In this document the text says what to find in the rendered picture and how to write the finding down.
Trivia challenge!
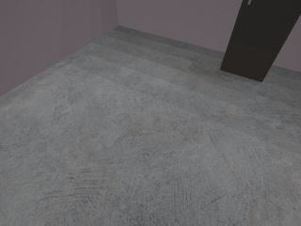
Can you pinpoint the cupboard door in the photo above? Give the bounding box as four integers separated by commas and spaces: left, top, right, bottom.
231, 0, 301, 53

